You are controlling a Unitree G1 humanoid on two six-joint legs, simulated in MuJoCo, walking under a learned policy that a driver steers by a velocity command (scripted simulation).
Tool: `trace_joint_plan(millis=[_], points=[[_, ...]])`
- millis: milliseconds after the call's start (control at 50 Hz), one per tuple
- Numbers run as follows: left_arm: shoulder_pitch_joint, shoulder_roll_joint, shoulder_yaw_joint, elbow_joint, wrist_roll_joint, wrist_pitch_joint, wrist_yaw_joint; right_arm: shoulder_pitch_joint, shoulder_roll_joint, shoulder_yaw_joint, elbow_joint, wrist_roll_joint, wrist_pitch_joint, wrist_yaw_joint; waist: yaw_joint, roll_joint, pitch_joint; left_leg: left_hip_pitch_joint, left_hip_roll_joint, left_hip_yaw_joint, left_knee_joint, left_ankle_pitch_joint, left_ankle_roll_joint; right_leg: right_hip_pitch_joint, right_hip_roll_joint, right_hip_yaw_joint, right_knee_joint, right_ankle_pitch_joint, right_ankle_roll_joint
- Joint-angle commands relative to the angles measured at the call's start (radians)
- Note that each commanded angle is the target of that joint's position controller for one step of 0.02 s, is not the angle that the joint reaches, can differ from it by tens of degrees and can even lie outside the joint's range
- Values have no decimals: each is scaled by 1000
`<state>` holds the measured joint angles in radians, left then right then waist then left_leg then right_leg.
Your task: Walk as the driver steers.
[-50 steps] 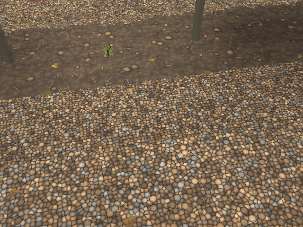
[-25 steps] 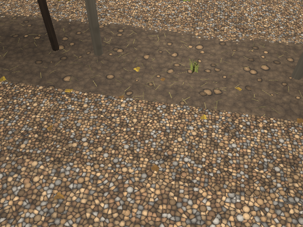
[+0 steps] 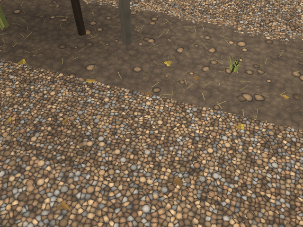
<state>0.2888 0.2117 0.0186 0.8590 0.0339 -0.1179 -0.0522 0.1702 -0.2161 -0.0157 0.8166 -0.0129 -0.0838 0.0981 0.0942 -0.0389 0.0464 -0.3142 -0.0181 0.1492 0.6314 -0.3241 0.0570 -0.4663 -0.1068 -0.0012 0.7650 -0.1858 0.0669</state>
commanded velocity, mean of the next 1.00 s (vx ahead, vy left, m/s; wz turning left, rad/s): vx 0.00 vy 0.00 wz -0.39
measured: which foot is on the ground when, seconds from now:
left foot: down 0.00-0.22, up 0.24-0.60, down 0.62-1.00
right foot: down 0.00-0.62, up 0.64-0.94, down 0.96-1.00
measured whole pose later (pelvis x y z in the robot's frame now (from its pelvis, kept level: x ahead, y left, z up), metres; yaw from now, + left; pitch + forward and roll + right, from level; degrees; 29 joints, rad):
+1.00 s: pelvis +0.08 +0.02 +0.02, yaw -25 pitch +1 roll +1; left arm 0.16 0.26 0.06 0.78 0.02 -0.01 -0.06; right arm 0.23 -0.25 -0.07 0.71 -0.01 -0.06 0.08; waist 0.00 -0.05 0.07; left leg -0.20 -0.06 0.11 0.43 -0.25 0.07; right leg -0.25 -0.08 -0.03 0.51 -0.25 0.04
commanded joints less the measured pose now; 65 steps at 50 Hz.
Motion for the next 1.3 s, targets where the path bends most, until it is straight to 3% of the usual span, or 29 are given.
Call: trace_joint_plan(millis=[20, 80, 140, 200, 220, 240, 280, 320, 380, 440, 540, 600, 620, 640, 660, 680, 720, 740, 800, 880, 920, 960, 1020, 1060, 1120, 1200, 1220, 1260, 1300], points=[[-172, 218, 63, -122, 6, -2, 61, 177, -238, -111, -85, 12, 4, -79, -178, -54, -104, 148, 188, -172, -125, -26, 136, -3, -56, 110, -198, 329, -194], [-166, 160, 56, -124, -20, 36, 88, 160, -102, -83, -119, 1, -5, -157, -168, 33, -100, 228, 257, -238, -223, -32, 209, -96, -17, 126, -228, 34, -234], [-80, 113, 54, -94, -6, 43, 56, 66, -146, -101, -145, -9, 0, -169, -89, 91, -82, 218, 345, -221, -297, 286, 248, -4, 87, -40, -149, 37, -186], [-110, 147, 73, -104, -25, 36, 27, -5, -171, -118, -159, -28, 11, -156, -70, 52, -84, 115, 285, -64, -232, 167, 81, 259, 99, -33, -281, 222, -220], [-102, 211, 92, -125, -26, 28, 39, 12, -144, -115, -180, -31, 14, -146, -76, -47, -167, 46, 188, 59, -69, 62, -16, 394, -6, 134, -323, 465, -327], [41, 281, 107, -128, -20, 24, 50, -41, -105, -100, -222, -34, 7, -135, 3, -153, -280, -170, 40, 66, 181, -275, -116, 667, -206, 472, -404, 666, -509], [178, 290, 127, -58, 29, -10, 53, -151, -103, -85, -222, -32, 8, -107, 61, -11, -145, -470, 67, -201, 368, -428, -114, 735, -245, 453, -414, 676, -454], [10, 233, 114, -101, -23, -1, 40, -54, -182, -115, -164, -55, 6, -120, -38, -53, -131, -382, 99, -200, 379, -341, -105, 575, -186, 351, -457, 645, -417], [-169, 245, 110, -187, 0, 27, 12, 65, -144, -106, -96, -55, 21, -117, -143, -31, -136, -83, 38, -133, 306, -127, -99, 262, -81, 238, -523, 611, -378], [-184, 262, 118, -220, 6, 32, -12, 95, -135, -94, -71, -30, 44, -88, -130, -34, -113, 14, 18, -131, 184, -28, -109, 190, -67, 264, -539, 406, -370], [-115, 243, 115, -207, -3, 32, -10, 52, -172, -80, -73, -12, 36, -123, -65, -52, -114, -10, 27, -161, -44, -20, -98, 334, -129, 439, -476, 235, -384], [-150, 210, 88, -201, 14, 58, -15, 101, -184, -81, -79, 16, 18, -117, -107, -41, -122, 210, 10, -134, -292, 225, -11, 220, -55, 451, -420, 172, -332], [-107, 153, 65, -195, 21, 69, -15, 147, -217, -91, -93, 13, 10, -120, -116, 18, -174, 336, 119, -217, -331, 381, 99, 153, 21, 401, -335, 6, -255], [-55, 66, 38, -227, 23, 77, -7, 179, -331, -119, -132, 6, -6, -133, -89, 212, -229, 520, 392, -502, -364, 750, 379, -52, 222, 201, -112, -329, -107], [-90, 146, 61, -237, 34, 64, 0, 143, -333, -125, -140, -67, -19, -132, -103, 174, -81, 405, 522, -601, -457, 660, 444, -198, 191, 161, 54, -451, -42], [-107, 232, 86, -197, 35, 65, 17, 99, -276, -117, -146, -47, -22, -130, -95, 65, -71, 335, 444, -490, -484, 534, 352, -131, 130, 139, 198, -396, -34], [-56, 232, 95, -160, 48, 66, 45, -77, -171, -81, -199, 3, -15, -111, -26, 145, -52, 205, 293, -297, -479, 490, 224, -47, 145, 93, 332, -277, -17], [-49, 193, 83, -162, 56, 67, 41, -64, -179, -82, -201, -2, -12, -108, -25, 158, -40, 174, 267, -250, -479, 537, 220, -19, 149, 75, 379, -213, -21], [-61, 138, 66, -157, 13, 91, 2, 14, -220, -108, -200, -24, -7, -105, -75, 96, -39, 253, 226, -167, -482, 493, 229, -46, 128, 30, 277, -70, -3], [-72, 99, 54, -122, 10, 116, -23, 82, -148, -84, -169, 9, 2, -67, -96, 94, -39, 327, 222, -175, -380, 437, 157, 37, 24, 25, -110, -44, 29], [-114, 112, 56, -136, -2, 110, -31, 59, -186, -90, -165, 26, 10, -28, -90, 96, -60, 235, 204, -227, -300, 379, 123, 165, 45, -46, -237, -48, 32], [-134, 157, 66, -149, -28, 97, -11, 39, -221, -99, -174, 3, 13, 1, -73, 95, -90, 164, 210, -299, -258, 453, 106, 269, 42, -41, -313, 114, -14], [-195, 243, 85, -199, -16, 65, 36, 115, -203, -103, -196, -12, 8, -31, -113, 20, -169, 183, 125, -272, -217, 450, 108, 270, -44, 17, -259, 152, -183], [-184, 243, 93, -197, -13, 64, 56, 57, -250, -121, -223, -26, 8, -54, -99, 62, -121, 177, 142, -301, -216, 445, 176, 193, -8, 0, -258, -9, -155], [-174, 201, 86, -215, -16, 78, 74, 93, -221, -116, -228, -15, 9, -54, -88, 95, -78, 148, 227, -449, -299, 393, 264, 200, 33, -9, -234, -119, -139], [-159, 203, 88, -233, -21, 75, 68, 63, -215, -119, -247, -23, 32, -40, -77, 62, -62, 106, 187, -435, -295, 338, 222, 310, 38, -3, -345, -7, -179], [-148, 229, 97, -244, -19, 72, 71, 63, -206, -116, -255, -26, 41, -39, -72, 22, -76, 34, 136, -383, -247, 277, 173, 392, -23, 45, -375, 87, -237], [23, 289, 123, -238, 5, 54, 81, 22, -150, -97, -267, -51, 51, -45, 13, -101, -64, -283, -38, -204, 3, -144, 15, 652, -314, 301, -538, 330, -475], [11, 241, 115, -223, 12, 43, 88, 68, -187, -107, -240, -64, 49, -57, -42, -27, -32, -283, 40, -214, 343, -316, -34, 572, -354, 218, -602, 376, -431]])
